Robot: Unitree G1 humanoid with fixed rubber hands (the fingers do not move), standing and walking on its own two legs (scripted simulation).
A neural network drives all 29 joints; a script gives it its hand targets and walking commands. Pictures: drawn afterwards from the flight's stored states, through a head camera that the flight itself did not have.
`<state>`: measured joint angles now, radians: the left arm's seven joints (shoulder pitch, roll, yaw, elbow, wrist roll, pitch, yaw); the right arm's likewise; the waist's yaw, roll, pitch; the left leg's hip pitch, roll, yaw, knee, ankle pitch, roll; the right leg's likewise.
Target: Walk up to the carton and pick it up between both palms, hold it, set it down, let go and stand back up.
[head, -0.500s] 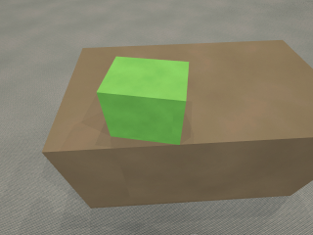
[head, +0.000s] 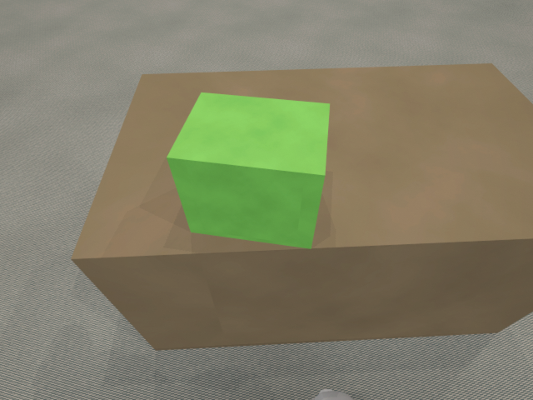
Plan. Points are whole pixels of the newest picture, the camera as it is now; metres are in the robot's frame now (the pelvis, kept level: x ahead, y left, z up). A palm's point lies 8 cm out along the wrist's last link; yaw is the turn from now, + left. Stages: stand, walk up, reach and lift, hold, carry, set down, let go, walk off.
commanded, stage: walk up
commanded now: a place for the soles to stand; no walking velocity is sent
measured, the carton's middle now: (256, 171) +0.54 +0.00 +0.01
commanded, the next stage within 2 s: none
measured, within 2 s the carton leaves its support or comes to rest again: neither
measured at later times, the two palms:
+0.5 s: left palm out of the picture +0.08 +0.33 -0.11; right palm out of the picture +0.09 -0.30 -0.12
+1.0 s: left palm out of the picture +0.10 +0.33 -0.11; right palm out of the picture +0.09 -0.29 -0.12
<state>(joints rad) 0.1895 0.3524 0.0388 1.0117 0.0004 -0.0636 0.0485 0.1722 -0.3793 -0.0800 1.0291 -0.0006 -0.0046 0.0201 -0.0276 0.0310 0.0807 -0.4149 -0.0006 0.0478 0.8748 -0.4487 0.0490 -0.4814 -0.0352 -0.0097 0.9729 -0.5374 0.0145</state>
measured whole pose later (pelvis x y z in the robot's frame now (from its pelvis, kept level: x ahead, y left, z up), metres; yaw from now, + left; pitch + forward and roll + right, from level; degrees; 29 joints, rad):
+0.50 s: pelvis +0.03 +0.02 +0.00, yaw +1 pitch -3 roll -2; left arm 0.22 0.35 0.04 1.03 0.00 -0.07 0.05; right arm 0.17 -0.38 -0.10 1.00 0.00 -0.01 0.03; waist -0.03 0.04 0.10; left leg -0.42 0.02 0.05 0.90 -0.43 0.04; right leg -0.41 -0.03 0.00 0.99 -0.55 0.01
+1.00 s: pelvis +0.04 +0.03 +0.00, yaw +1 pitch -3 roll -2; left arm 0.18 0.35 0.04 1.03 0.00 -0.07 0.05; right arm 0.17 -0.38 -0.09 1.00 0.00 0.00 0.03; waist -0.03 0.05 0.11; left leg -0.42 0.02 0.05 0.91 -0.45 0.05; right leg -0.42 -0.03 0.00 0.95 -0.57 0.00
